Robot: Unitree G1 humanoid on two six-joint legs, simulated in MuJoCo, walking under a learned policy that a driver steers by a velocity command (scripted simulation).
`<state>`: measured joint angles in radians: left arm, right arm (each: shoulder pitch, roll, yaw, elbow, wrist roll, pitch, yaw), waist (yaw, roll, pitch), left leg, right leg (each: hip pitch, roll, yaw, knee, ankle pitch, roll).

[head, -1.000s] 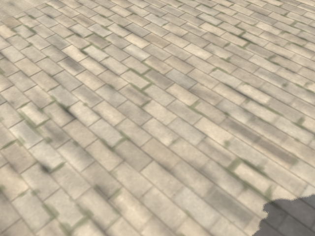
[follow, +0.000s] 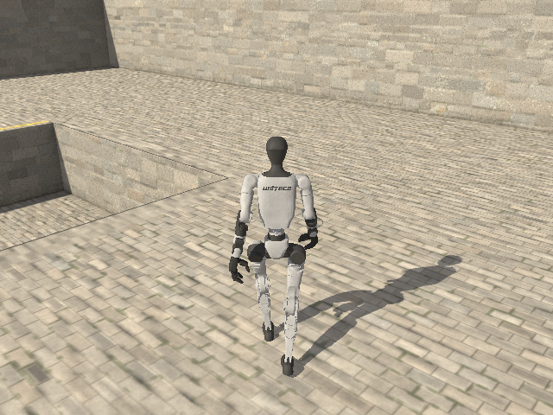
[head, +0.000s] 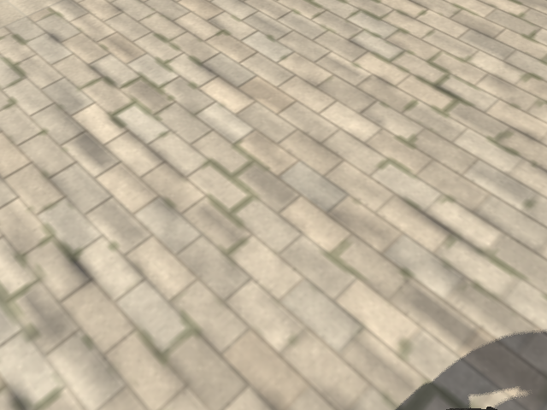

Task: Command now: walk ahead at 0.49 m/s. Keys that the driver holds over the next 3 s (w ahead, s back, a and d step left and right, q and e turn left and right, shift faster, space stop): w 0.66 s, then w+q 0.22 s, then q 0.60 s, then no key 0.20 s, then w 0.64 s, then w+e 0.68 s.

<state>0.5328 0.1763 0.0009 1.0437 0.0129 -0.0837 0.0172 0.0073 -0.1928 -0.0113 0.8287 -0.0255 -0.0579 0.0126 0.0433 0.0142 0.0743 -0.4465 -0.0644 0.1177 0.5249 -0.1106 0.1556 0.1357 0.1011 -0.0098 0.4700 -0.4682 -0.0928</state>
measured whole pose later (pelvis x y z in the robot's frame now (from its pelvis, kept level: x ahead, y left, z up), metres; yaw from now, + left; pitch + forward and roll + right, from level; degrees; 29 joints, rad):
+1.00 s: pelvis +0.53 -0.04 +0.02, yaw +9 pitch +0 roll -1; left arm 0.44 0.17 0.02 1.05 0.01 -0.10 0.03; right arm 0.07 -0.19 -0.02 0.90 -0.03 -0.04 0.04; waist 0.04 0.03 0.07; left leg -0.60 0.04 0.08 0.67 0.00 0.08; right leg 0.07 0.06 -0.21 0.24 -0.32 -0.06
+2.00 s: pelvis +0.70 -0.02 +0.04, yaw +31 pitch +1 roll +1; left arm 0.40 0.22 0.04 0.92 0.02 -0.06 0.01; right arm 0.23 -0.28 -0.06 0.88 -0.04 0.00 0.04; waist 0.03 0.04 -0.03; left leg -0.49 0.01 -0.02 0.82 -0.22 -0.02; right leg -0.04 0.04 0.03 0.22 -0.20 -0.06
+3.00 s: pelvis +1.12 +0.21 +0.03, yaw +12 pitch +1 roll +0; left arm 0.36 0.26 0.07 0.91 0.00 -0.05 -0.01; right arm 0.12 -0.25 -0.03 0.79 -0.05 -0.04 0.01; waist 0.04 0.03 0.05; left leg -0.66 0.13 -0.05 0.93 -0.16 -0.05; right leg -0.12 0.16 0.06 0.30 -0.19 -0.15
